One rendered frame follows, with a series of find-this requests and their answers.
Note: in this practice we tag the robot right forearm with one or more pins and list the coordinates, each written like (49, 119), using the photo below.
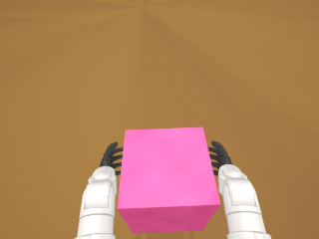
(241, 206)

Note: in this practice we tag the left robot hand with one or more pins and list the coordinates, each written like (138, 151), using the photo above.
(108, 157)

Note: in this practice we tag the carton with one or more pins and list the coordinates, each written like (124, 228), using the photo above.
(167, 182)

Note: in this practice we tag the right robot hand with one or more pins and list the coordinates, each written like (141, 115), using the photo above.
(222, 157)

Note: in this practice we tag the robot left forearm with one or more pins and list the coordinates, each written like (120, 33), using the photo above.
(96, 220)

